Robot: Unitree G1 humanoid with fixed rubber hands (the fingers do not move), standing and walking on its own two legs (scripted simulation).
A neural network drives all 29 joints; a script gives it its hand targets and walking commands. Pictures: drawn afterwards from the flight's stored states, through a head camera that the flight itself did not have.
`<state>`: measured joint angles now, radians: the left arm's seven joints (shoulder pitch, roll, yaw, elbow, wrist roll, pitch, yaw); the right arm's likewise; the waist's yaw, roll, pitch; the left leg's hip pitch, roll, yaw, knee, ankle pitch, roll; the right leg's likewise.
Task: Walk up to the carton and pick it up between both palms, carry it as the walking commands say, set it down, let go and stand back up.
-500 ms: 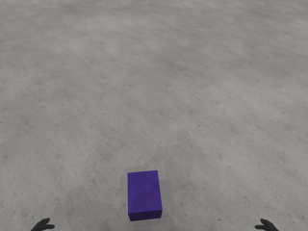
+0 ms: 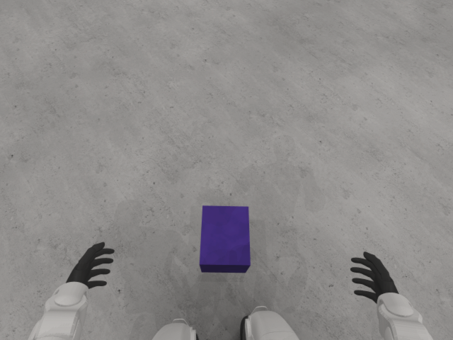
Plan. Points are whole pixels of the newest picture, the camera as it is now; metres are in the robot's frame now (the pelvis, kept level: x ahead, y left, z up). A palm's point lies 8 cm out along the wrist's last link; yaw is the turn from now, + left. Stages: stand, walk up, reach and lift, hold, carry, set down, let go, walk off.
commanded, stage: reach and lift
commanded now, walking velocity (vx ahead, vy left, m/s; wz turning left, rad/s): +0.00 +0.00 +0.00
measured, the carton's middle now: (224, 240) +0.44 -0.04 -0.66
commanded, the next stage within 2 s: none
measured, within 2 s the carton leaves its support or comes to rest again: neither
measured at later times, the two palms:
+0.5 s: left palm (127, 230) +0.34 +0.19 -0.14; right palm (341, 239) +0.30 -0.27 -0.14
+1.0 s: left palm (157, 191) +0.46 +0.14 -0.19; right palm (305, 195) +0.43 -0.24 -0.19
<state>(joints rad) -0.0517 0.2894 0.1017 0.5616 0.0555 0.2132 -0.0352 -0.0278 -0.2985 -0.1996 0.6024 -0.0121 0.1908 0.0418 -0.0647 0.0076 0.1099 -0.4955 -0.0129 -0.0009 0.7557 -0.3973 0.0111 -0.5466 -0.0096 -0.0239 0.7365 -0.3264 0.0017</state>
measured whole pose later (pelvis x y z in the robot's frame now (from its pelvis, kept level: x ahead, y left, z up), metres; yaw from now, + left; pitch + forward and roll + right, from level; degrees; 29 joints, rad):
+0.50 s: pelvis -0.07 -0.01 -0.05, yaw +0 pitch +24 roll +1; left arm -0.68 0.27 0.17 0.75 0.01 0.27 0.01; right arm -0.63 -0.28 -0.22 0.72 0.03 0.25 0.00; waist -0.07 0.02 0.09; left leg -1.04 -0.02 0.00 0.96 -0.34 0.00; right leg -1.09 -0.01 -0.01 0.93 -0.26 -0.01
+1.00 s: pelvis -0.05 -0.02 -0.08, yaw +1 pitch +43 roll +1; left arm -1.10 0.21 0.30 0.91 0.05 0.11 0.05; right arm -1.06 -0.21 -0.35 0.87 -0.03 0.11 -0.03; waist -0.06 0.02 -0.02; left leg -1.44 -0.03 -0.02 1.03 -0.34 -0.02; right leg -1.49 0.00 -0.01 1.00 -0.26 -0.02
